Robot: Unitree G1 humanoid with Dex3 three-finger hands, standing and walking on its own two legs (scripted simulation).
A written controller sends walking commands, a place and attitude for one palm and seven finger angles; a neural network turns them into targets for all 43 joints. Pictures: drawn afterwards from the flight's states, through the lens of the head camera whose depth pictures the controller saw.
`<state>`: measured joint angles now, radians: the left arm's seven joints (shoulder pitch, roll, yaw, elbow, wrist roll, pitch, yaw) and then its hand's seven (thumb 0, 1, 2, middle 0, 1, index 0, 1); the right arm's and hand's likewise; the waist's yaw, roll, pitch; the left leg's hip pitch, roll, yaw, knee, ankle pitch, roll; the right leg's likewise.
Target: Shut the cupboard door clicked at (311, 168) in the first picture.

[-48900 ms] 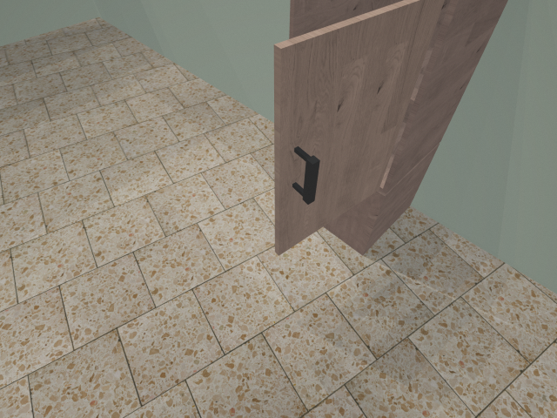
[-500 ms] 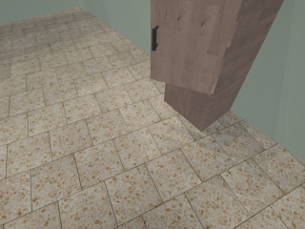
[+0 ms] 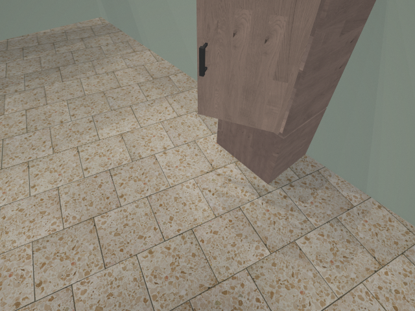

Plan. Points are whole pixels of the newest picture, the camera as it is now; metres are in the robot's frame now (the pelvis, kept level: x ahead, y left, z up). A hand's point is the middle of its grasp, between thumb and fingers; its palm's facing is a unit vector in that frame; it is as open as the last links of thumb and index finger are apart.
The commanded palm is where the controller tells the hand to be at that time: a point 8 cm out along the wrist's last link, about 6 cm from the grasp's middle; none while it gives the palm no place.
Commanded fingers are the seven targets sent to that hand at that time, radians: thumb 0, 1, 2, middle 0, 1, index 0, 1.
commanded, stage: look to check the result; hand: left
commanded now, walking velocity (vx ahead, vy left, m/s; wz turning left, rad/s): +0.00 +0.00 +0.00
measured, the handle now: (203, 59) +1.05 +0.06 -0.03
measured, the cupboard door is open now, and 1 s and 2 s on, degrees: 30 30 30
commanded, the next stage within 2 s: walk to a spot facing it in 0.52 s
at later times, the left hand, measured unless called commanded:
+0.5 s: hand out of the picture +0.06 +0.22 -0.16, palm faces +0.00 -0.96 -0.29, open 7.4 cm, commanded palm none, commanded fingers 0.00 0.90 0.90 -0.20 -0.30 -0.20 -0.30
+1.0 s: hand out of the picture +0.05 +0.22 -0.20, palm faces +0.20 -0.96 -0.19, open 7.4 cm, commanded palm none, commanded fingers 0.00 0.90 0.90 -0.20 -0.30 -0.20 -0.30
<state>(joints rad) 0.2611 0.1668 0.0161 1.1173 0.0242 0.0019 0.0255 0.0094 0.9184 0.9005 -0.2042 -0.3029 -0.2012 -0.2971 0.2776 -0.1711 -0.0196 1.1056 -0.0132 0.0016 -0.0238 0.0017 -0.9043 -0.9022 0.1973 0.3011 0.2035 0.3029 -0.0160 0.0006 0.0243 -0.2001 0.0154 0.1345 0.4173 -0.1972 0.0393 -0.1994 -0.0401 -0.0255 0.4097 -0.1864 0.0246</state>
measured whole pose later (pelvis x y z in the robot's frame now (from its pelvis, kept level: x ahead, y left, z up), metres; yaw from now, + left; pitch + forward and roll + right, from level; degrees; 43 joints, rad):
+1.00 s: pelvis +0.08 +0.02 -0.02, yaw +10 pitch -1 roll -1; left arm 0.31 0.22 0.07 1.06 0.03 0.00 -0.01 0.01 0.91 0.90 -0.21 -0.30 -0.20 -0.30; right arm 0.30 -0.19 -0.02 1.03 -0.02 0.00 0.02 0.00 -0.90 -0.90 0.20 0.30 0.20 0.30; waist -0.02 -0.04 0.06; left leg -0.30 0.03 0.11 0.63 -0.32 0.03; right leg -0.12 -0.13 -0.17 0.61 -0.43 0.05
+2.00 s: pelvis +0.32 +0.06 +0.00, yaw +1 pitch +0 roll -2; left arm 0.23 0.23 0.10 0.93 0.03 0.07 -0.03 0.01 0.92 0.90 -0.20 -0.30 -0.20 -0.30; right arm 0.14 -0.20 -0.02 0.89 -0.03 0.02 -0.04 0.00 -0.90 -0.90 0.20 0.30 0.21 0.30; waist 0.05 0.01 0.11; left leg -0.24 0.09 0.09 0.50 -0.26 -0.01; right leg -0.46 0.01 -0.03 0.92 -0.44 0.04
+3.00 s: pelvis +0.41 +0.08 -0.02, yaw -16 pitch -1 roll -2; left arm 0.36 0.15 0.06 1.10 0.02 0.00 0.00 0.01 0.91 0.90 -0.20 -0.30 -0.20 -0.30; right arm 0.30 -0.19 -0.04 1.01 -0.03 -0.03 0.00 0.00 -0.90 -0.90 0.20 0.30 0.20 0.30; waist -0.01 0.00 0.03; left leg -0.36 0.06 0.10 0.60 -0.24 0.01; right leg -0.10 -0.03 -0.03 0.54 -0.42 0.00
